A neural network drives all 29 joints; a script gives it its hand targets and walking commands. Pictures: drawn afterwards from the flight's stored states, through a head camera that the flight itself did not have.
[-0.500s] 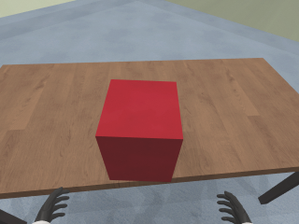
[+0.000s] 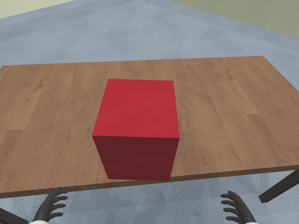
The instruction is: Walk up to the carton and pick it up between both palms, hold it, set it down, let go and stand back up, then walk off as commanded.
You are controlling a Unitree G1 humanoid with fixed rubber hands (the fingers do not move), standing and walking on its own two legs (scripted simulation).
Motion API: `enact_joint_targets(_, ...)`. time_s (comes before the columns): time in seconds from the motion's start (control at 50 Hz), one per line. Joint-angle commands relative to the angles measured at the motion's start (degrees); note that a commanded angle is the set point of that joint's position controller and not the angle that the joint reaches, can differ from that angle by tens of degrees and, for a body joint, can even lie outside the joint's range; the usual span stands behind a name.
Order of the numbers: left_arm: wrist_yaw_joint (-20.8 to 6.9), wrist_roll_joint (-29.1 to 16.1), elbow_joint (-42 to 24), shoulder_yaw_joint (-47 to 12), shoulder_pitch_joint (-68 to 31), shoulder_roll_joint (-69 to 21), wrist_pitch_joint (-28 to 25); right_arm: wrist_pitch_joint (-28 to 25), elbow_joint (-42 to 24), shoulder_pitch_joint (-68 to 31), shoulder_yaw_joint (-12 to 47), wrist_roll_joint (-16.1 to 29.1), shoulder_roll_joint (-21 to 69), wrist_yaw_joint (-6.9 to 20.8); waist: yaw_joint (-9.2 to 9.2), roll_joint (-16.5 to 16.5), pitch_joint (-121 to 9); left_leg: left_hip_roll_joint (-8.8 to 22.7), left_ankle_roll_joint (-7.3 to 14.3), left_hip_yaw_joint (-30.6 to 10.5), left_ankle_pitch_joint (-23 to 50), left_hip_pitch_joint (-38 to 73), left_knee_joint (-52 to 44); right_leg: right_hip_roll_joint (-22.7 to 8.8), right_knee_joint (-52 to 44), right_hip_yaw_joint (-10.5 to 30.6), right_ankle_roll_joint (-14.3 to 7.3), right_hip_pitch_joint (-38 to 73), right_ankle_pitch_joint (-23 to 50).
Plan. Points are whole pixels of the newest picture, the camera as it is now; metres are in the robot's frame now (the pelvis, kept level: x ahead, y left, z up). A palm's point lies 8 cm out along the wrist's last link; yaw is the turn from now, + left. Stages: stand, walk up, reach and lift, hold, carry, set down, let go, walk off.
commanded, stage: stand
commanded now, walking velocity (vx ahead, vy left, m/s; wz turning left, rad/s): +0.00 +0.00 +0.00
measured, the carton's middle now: (139, 131) +0.39 +0.04 +0.00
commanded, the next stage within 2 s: none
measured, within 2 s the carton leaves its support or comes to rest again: neither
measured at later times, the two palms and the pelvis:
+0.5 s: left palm (44, 219) +0.16 +0.27 -0.05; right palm (252, 222) +0.15 -0.27 -0.07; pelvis +0.00 -0.01 +0.00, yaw +0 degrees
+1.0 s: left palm (44, 216) +0.16 +0.27 -0.05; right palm (254, 220) +0.15 -0.27 -0.07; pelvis +0.00 -0.01 +0.00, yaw +0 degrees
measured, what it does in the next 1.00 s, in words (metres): stands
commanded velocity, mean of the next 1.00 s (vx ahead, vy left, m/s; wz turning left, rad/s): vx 0.00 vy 0.00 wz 0.00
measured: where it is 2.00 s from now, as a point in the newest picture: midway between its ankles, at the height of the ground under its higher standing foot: outside the picture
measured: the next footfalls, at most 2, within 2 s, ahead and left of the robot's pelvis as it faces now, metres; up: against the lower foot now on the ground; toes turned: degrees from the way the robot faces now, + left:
none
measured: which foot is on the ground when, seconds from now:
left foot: down 0.00-1.00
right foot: down 0.00-1.00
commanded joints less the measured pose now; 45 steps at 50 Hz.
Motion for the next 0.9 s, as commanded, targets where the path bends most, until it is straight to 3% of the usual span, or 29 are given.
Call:
enact_joint_targets(0.0,-0.3,0.4,-4.7,3.0,-4.8,12.6,-1.4,-2.3,-3.0,-4.2,-5.3,-0.9,-14.0,-0.3,-0.50,2.3,-2.0,4.8,2.2,-4.3,10.4,0.6,-10.9,-5.4,-11.0,6.6,-2.0,0.1,12.2)
enact_joint_targets(0.08,-0.6,0.2,-4.1,2.2,-3.6,10.3,-1.8,-2.3,-2.1,-4.2,-5.7,-0.5,-14.8,-0.5,0.15,-1.6,-5.6,5.4,2.3,-3.9,12.6,2.6,-9.0,-5.6,-11.5,6.2,-2.1,1.7,15.5)
enact_joint_targets(0.1,-0.8,-0.2,-3.7,2.1,-2.9,10.4,-1.6,-2.3,-2.1,-3.3,-5.7,-0.5,-15.2,-0.8,-0.15,-1.3,-6.0,5.2,2.2,-3.7,11.8,3.0,-9.5,-5.8,-10.9,5.6,-1.9,2.4,16.2)
enact_joint_targets(0.12,-0.3,0.2,-3.9,2.3,-5.3,12.0,-1.4,-2.4,-2.9,-3.9,-4.9,-0.5,-13.8,-0.6,-0.79,1.3,-3.9,4.9,2.0,-4.2,14.3,2.4,-10.5,-5.3,-10.1,6.3,-2.1,1.5,15.9)
enact_joint_targets(0.14,-0.1,0.6,-3.6,2.3,-3.9,11.3,-1.4,-1.9,-2.7,-4.9,-4.7,-0.7,-13.2,-0.5,0.35,3.2,-5.0,5.2,2.1,-3.5,13.1,3.4,-10.5,-5.4,-10.5,6.3,-1.9,1.4,14.9)
enact_joint_targets(0.16,-0.1,-0.2,-3.8,2.7,-3.3,11.6,-1.2,-1.8,-3.0,-5.1,-4.6,-0.5,-13.8,-0.2,0.57,3.0,-5.5,5.1,2.3,-3.9,11.3,2.3,-9.3,-5.1,-11.0,6.0,-1.8,2.4,13.8)
enact_joint_targets(0.2,0.1,-0.3,-3.7,2.0,-4.7,11.5,-1.1,-1.8,-2.6,-3.9,-4.6,-0.2,-12.7,-0.5,-1.31,-1.1,-2.7,4.9,1.7,-4.0,11.4,3.9,-10.0,-5.6,-12.4,6.9,-2.1,-1.5,13.6)
enact_joint_targets(0.22,-0.2,-0.1,-3.7,2.0,-4.6,11.4,-1.0,-1.9,-2.4,-3.7,-4.9,-0.5,-14.5,-0.5,0.05,-0.8,-0.4,5.1,2.0,-4.5,9.5,1.4,-11.5,-5.9,-12.6,6.8,-2.3,-0.5,11.1)
enact_joint_targets(0.26,-0.3,0.6,-4.1,2.3,-5.5,12.5,-1.5,-1.8,-2.3,-3.1,-4.7,-0.5,-13.6,0.0,-1.12,0.9,-3.7,4.8,1.7,-3.6,8.7,3.2,-10.4,-5.1,-12.3,7.1,-2.4,0.1,10.2)
enact_joint_targets(0.28,-0.2,0.2,-4.0,3.0,-5.2,12.9,-1.5,-2.2,-2.6,-2.7,-4.5,-0.4,-13.1,-0.1,-0.60,-1.7,-1.9,4.3,1.5,-3.5,8.4,1.9,-10.4,-5.1,-13.2,6.6,-1.7,-0.5,10.2)
enact_joint_targets(0.32,-0.4,-0.4,-3.6,2.5,-4.5,12.6,-1.4,-1.7,-2.1,-2.9,-4.9,-0.4,-14.3,0.0,-0.50,1.0,-2.0,4.9,1.7,-3.8,9.2,2.2,-10.4,-6.5,-13.4,8.3,-2.0,-0.3,9.9)
enact_joint_targets(0.36,-0.1,0.2,-4.3,2.8,-4.8,13.6,-1.9,-1.7,-1.7,-1.6,-5.2,-0.5,-14.3,-0.2,-0.78,-2.8,-2.8,4.1,1.3,-3.5,9.6,4.0,-9.7,-6.7,-14.4,8.8,-2.6,-1.8,8.1)
enact_joint_targets(0.4,-0.3,0.0,-3.5,2.3,-4.7,12.9,-1.9,-1.8,-1.9,-4.8,-4.8,-0.5,-14.3,-0.2,0.17,-2.7,-2.3,4.9,1.9,-4.7,10.5,2.8,-10.8,-5.6,-14.0,7.1,-2.2,-1.2,10.4)
enact_joint_targets(0.42,-0.3,0.2,-2.9,2.2,-5.0,12.6,-1.7,-1.9,-2.0,-4.7,-5.0,-0.4,-13.8,-0.5,-1.01,0.1,-2.5,4.9,1.5,-3.6,9.7,3.8,-10.5,-5.9,-13.9,7.5,-2.0,-0.9,11.6)
enact_joint_targets(0.44,-0.1,0.4,-3.6,1.9,-5.4,12.5,-1.9,-2.1,-2.5,-5.0,-4.9,0.1,-14.3,-0.2,-0.60,1.4,-3.4,4.8,1.1,-3.7,9.4,2.5,-10.1,-6.4,-13.9,8.5,-2.1,-0.1,13.1)
enact_joint_targets(0.46,-0.4,-0.3,-3.7,2.1,-5.9,12.6,-2.0,-1.9,-1.5,-2.7,-5.2,-0.4,-14.7,-0.4,-1.57,-1.5,-4.1,4.4,1.5,-3.7,9.2,5.0,-10.2,-7.2,-14.2,9.6,-2.4,-1.8,10.3)
enact_joint_targets(0.48,0.0,-0.3,-3.5,2.1,-6.4,12.9,-1.8,-2.1,-1.7,-2.6,-5.2,-0.3,-14.4,-0.1,-1.97,-2.0,-4.0,5.0,1.6,-4.0,9.3,5.7,-9.5,-6.2,-14.8,8.5,-2.4,-1.4,11.4)
enact_joint_targets(0.5,-0.1,-0.6,-3.7,1.6,-4.6,11.5,-1.9,-2.0,-1.7,-4.1,-5.7,-0.7,-15.6,-0.4,-0.66,-2.2,-3.9,5.0,2.1,-4.4,9.9,4.6,-9.7,-6.2,-14.1,7.8,-2.6,-0.6,12.9)
enact_joint_targets(0.54,0.0,-0.1,-3.3,2.3,-5.8,14.2,-1.7,-1.8,-1.8,-3.6,-5.0,-0.5,-15.1,-0.2,-1.19,0.3,-2.6,4.3,1.4,-3.5,9.6,4.0,-10.2,-6.4,-14.0,8.7,-2.4,-1.2,13.0)
enact_joint_targets(0.56,-0.1,-0.2,-3.2,1.8,-4.5,13.1,-1.7,-1.8,-0.8,-3.3,-4.9,-0.5,-15.0,-0.2,-0.20,0.7,-4.4,4.4,1.2,-2.7,9.8,4.7,-10.2,-7.0,-14.0,8.2,-2.1,0.5,12.5)
enact_joint_targets(0.6,0.0,-0.4,-2.9,2.1,-3.8,14.6,-1.8,-1.8,-1.8,-4.6,-5.2,-0.5,-14.3,0.1,-0.29,-3.9,-3.9,4.4,1.4,-3.4,8.5,3.9,-10.2,-7.2,-15.4,8.3,-1.3,0.2,12.3)
enact_joint_targets(0.62,0.1,-0.3,-2.8,2.1,-4.4,14.0,-1.9,-1.4,-1.0,-4.4,-5.1,-0.5,-14.9,0.1,-0.20,-4.2,-1.3,4.7,1.4,-3.3,9.3,3.1,-10.2,-7.2,-15.3,8.8,-2.1,-1.0,12.4)
enact_joint_targets(0.66,-0.1,-0.2,-3.3,1.5,-4.5,12.7,-1.8,-1.5,-1.5,-4.7,-4.9,-0.4,-14.7,-0.1,-0.04,-1.8,-3.2,4.5,1.7,-3.8,9.4,3.6,-10.2,-6.5,-15.2,8.4,-2.4,-0.4,12.2)
enact_joint_targets(0.68,-0.2,-0.1,-3.4,2.1,-5.0,14.6,-1.7,-1.8,-1.3,-3.8,-4.5,-0.3,-14.9,-0.1,-0.72,1.1,-3.0,4.5,1.2,-3.2,9.9,3.8,-11.2,-7.3,-14.7,8.7,-2.5,0.0,12.1)
enact_joint_targets(0.72,-0.2,-0.2,-2.8,1.7,-4.6,12.5,-1.5,-2.0,-0.5,-4.1,-4.6,-0.5,-15.5,-0.2,0.48,1.6,-4.5,5.2,1.5,-4.1,13.9,4.4,-11.6,-6.1,-13.7,7.2,-2.3,1.3,13.5)
enact_joint_targets(0.74,-0.1,-0.3,-2.8,2.1,-4.9,13.9,-1.5,-2.0,-1.0,-4.6,-4.8,-0.2,-15.4,-0.1,-0.46,0.1,-1.8,5.1,1.5,-3.7,10.5,3.6,-10.3,-6.4,-15.3,8.9,-2.2,-0.5,12.5)
enact_joint_targets(0.76,-0.2,-0.6,-2.8,1.2,-4.7,13.1,-1.4,-1.9,-1.3,-5.8,-4.5,-0.3,-15.4,-0.4,0.37,-0.9,-3.3,5.6,1.5,-3.7,9.8,4.2,-11.6,-5.9,-14.2,7.2,-2.3,0.9,14.0)
enact_joint_targets(0.78,-0.2,-0.3,-2.5,1.7,-4.5,13.9,-1.5,-1.8,-2.0,-4.6,-4.4,-0.2,-14.3,-0.4,-0.52,-2.0,-2.1,5.1,1.2,-3.7,12.7,4.4,-11.3,-6.1,-13.7,7.8,-2.2,-0.1,15.1)
enact_joint_targets(0.88,0.0,-0.2,-2.6,1.3,-4.2,13.2,-1.7,-1.6,-1.0,-4.1,-4.7,-0.1,-15.5,-0.2,0.45,-0.5,-3.6,5.1,0.9,-3.8,12.5,4.7,-11.3,-7.1,-14.2,8.7,-1.7,0.9,17.2)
